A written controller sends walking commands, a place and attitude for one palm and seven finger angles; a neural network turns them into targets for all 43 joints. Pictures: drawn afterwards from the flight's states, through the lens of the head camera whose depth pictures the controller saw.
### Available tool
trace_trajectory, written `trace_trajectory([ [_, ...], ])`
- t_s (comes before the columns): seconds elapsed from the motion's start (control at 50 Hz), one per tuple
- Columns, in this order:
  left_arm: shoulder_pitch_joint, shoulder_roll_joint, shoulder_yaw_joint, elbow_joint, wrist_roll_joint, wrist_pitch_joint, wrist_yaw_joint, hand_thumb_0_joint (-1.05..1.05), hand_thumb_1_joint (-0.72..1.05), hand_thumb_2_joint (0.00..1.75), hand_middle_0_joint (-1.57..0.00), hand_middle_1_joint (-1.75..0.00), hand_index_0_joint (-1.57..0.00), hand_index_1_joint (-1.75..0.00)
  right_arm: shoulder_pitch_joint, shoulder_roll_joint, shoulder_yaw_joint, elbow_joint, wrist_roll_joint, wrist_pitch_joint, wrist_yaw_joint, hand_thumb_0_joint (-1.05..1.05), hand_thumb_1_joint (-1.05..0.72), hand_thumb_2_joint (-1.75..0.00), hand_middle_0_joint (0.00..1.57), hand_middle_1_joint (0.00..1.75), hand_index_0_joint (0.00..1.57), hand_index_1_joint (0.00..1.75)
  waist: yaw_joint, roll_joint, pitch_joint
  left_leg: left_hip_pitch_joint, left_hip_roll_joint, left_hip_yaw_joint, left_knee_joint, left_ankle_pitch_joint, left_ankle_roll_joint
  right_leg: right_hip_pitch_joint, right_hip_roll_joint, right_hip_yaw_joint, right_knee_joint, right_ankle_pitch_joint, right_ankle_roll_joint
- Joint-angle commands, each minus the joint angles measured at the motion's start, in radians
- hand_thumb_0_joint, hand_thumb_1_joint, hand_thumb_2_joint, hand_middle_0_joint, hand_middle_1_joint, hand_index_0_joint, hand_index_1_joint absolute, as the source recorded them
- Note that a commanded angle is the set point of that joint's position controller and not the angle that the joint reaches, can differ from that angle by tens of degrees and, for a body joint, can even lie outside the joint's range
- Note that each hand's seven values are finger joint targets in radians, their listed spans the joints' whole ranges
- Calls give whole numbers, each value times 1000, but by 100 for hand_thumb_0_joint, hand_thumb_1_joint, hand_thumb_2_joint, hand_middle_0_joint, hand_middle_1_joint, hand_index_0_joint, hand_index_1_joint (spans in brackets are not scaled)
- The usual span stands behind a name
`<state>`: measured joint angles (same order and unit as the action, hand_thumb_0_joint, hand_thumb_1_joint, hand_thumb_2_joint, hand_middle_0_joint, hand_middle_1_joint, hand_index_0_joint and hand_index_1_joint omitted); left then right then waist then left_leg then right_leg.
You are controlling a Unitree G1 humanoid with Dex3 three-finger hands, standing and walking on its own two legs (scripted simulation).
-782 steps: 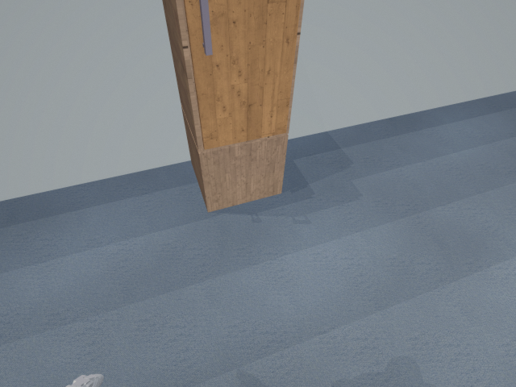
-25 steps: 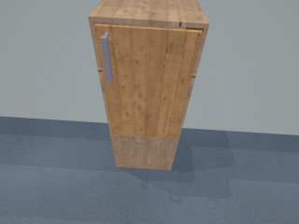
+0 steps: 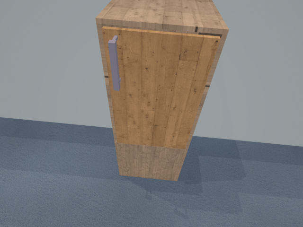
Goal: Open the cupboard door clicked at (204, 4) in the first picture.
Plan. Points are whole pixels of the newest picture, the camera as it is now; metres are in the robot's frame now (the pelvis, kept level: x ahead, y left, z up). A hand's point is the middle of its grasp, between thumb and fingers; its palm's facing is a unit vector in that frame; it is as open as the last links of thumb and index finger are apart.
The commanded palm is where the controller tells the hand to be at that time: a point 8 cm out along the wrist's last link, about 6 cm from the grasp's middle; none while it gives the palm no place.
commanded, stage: come to a stop and stand still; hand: left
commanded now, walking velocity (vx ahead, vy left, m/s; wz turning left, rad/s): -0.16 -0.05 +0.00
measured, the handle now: (116, 64) +0.57 +0.16 +0.16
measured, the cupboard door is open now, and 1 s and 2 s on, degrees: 0 0 0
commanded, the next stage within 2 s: look again from close up in 1.40 s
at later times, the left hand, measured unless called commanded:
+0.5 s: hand out of the picture +0.10 +0.17 -0.16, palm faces +0.08 -0.97 -0.22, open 7.3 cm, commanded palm none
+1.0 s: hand out of the picture -0.05 +0.20 -0.16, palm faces +0.04 -0.98 -0.21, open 7.4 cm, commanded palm none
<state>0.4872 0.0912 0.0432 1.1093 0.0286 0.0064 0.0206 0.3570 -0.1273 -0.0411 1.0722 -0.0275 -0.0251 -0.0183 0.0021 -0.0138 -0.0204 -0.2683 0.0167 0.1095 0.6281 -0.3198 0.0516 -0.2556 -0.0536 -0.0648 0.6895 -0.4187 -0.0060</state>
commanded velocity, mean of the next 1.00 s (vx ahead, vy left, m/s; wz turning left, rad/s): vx -0.08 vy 0.02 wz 0.00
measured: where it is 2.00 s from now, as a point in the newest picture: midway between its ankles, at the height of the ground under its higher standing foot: outside the picture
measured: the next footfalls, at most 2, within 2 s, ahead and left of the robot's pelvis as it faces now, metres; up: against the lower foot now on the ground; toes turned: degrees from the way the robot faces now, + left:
right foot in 0.24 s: +0.13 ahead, -0.15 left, +0.00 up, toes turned -6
left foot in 0.58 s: +0.06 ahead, +0.11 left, +0.00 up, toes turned +5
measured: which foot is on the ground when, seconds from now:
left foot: down 0.00-0.28, up 0.30-0.56, down 0.58-1.00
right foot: up 0.00-0.22, down 0.24-0.58, up 0.60-0.88, down 0.90-1.00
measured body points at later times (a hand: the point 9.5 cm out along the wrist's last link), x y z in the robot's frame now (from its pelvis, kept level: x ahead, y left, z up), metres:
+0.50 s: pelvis +0.03 -0.01 +0.00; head +0.07 -0.01 +0.45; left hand +0.10 +0.22 -0.15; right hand +0.07 -0.25 -0.15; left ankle +0.00 +0.09 -0.69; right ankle +0.09 -0.14 -0.73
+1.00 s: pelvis -0.03 +0.03 +0.01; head -0.02 +0.02 +0.46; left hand -0.05 +0.25 -0.14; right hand +0.01 -0.20 -0.15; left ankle +0.02 +0.10 -0.73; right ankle -0.06 -0.10 -0.73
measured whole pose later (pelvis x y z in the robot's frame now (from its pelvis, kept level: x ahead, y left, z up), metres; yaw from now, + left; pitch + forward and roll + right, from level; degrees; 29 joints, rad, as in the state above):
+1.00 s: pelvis -0.03 +0.03 +0.01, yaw +0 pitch -1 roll +0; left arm 0.35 0.13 0.01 1.08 0.02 0.02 0.04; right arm 0.24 -0.17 -0.04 1.06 -0.01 0.02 -0.03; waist -0.01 0.03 0.03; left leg -0.24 -0.03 0.12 0.41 -0.16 0.07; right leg -0.12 -0.03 -0.03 0.43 -0.29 0.02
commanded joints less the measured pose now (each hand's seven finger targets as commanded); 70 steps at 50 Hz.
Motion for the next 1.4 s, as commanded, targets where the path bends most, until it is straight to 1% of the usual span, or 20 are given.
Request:
trace_trajectory([
  [0.0,-118,55,10,-115,12,-25,-4,0,90,90,-20,-30,-20,-30,172,-121,-9,14,2,-24,-22,0,-90,-90,20,30,20,30,-54,151,246,45,343,-472,-511,-183,120,-411,-47,55,322,13,-15],
  [0.08,-55,0,-11,-78,-7,-16,2,0,90,90,-20,-30,-20,-30,54,-84,16,-12,7,-43,-37,0,-90,-90,20,30,20,30,13,36,115,44,254,-174,-355,639,109,-154,-53,35,103,145,32],
  [0.14,-63,24,-7,-84,-11,-6,13,0,90,90,-20,-30,-20,-30,42,-100,4,-1,13,-28,-42,0,-90,-90,20,30,20,30,9,108,74,100,223,-115,-265,786,77,-61,-17,-12,-55,211,30],
  [0.2,-65,79,9,-99,-5,-2,16,0,90,90,-20,-30,-20,-30,52,-100,-16,2,14,-4,-42,0,-90,-90,20,30,20,30,19,116,91,78,201,-106,-169,690,35,13,-18,-14,-191,361,20],
  [0.22,-46,112,18,-102,-1,-7,20,0,90,90,-20,-30,-20,-30,57,-89,-22,-3,15,3,-41,0,-90,-90,20,30,20,30,21,58,67,38,159,-85,-110,566,5,81,-58,34,-193,618,6],
  [0.28,-50,203,30,-111,-4,-18,29,0,90,90,-20,-30,-20,-30,76,-17,-26,-12,30,31,-29,0,-90,-90,20,30,20,30,13,-193,-48,-89,-4,-10,172,-183,-64,216,-319,201,-213,1199,-166],
  [0.34,-125,197,37,-140,0,-12,45,0,90,90,-20,-30,-20,-30,-12,-32,-30,-43,27,50,-24,0,-90,-90,20,30,20,30,31,-173,-58,-151,7,-102,389,-276,-68,194,-336,216,-251,1092,-235],
  [0.42,-216,226,53,-182,7,1,45,0,90,90,-20,-30,-20,-30,-53,-44,-32,-61,21,64,-7,0,-90,-90,20,30,20,30,17,-147,-32,-127,10,-98,322,-213,-87,110,-301,161,-283,847,-203],
  [0.52,-280,237,60,-202,1,18,32,0,90,90,-20,-30,-20,-30,31,-58,-31,-56,16,50,-1,0,-90,-90,20,30,20,30,-34,-148,-38,106,-8,-28,-99,52,-82,-43,-222,124,-237,435,-108],
  [0.54,-278,208,53,-209,-3,25,27,0,90,90,-20,-30,-20,-30,55,-87,-33,-57,17,42,1,0,-90,-90,20,30,20,30,-43,-58,-31,168,29,-75,-202,110,-73,-104,-165,83,-164,290,-63],
  [0.56,-262,147,42,-227,-12,35,21,0,90,90,-20,-30,-20,-30,31,-170,-47,-79,5,34,1,0,-90,-90,20,30,20,30,-36,225,17,116,214,-316,-328,143,-13,-218,-46,0,-28,21,6],
  [0.58,-290,124,35,-237,-12,41,22,0,90,90,-20,-30,-20,-30,-38,-217,-52,-118,-5,39,-3,0,-90,-90,20,30,20,30,-37,331,84,-57,329,-435,-425,165,80,-202,19,17,127,-131,29],
  [0.6,-294,141,37,-227,-8,46,21,0,90,90,-20,-30,-20,-30,-118,-204,-43,-138,-10,40,-7,0,-90,-90,20,30,20,30,-19,264,104,-159,323,-396,-446,82,127,-131,-6,92,228,-94,18],
  [0.66,-206,140,36,-170,4,46,9,0,90,90,-20,-30,-20,-30,-203,-166,-21,-160,-7,33,-14,0,-90,-90,20,30,20,30,32,172,121,-148,215,-267,-428,17,85,-135,12,97,330,29,17],
  [0.8,-172,114,-3,-135,-5,24,12,0,90,90,-20,-30,-20,-30,-83,-162,-22,-101,6,26,-15,0,-90,-90,20,30,20,30,-14,109,35,112,220,-293,-416,61,105,-38,-2,35,-106,-11,33],
  [0.84,-115,115,-7,-102,-7,13,18,0,90,90,-20,-30,-20,-30,-76,-157,-21,-81,14,25,-12,0,-90,-90,20,30,20,30,7,70,14,97,186,-271,-363,106,66,82,1,33,-325,154,25],
  [0.9,-96,154,-14,-77,-9,-7,26,0,90,90,-20,-30,-20,-30,-75,-104,-3,-73,25,23,-5,0,-90,-90,20,30,20,30,-15,-36,44,74,70,-153,-294,133,-33,69,-117,172,-393,230,-43],
  [0.96,-121,136,-22,-63,-12,-20,26,0,90,90,-20,-30,-20,-30,-64,-111,-1,-38,18,23,-4,0,-90,-90,20,30,20,30,-28,-127,39,159,82,-131,-276,208,-26,6,-92,150,-383,252,-30],
  [1.12,-43,109,-29,-20,-10,-8,29,0,90,90,-20,-30,-20,-30,-33,-105,11,30,18,34,-5,0,-90,-90,20,30,20,30,-10,40,153,66,96,-187,-404,-48,-25,-22,-45,113,-385,77,-11],
  [1.38,4,68,-23,-4,-9,-12,31,0,90,90,-20,-30,-20,-30,35,-64,10,63,14,33,-11,0,-90,-90,20,30,20,30,-6,8,140,35,91,-186,-390,-61,-28,-35,-37,105,-374,41,-19],
])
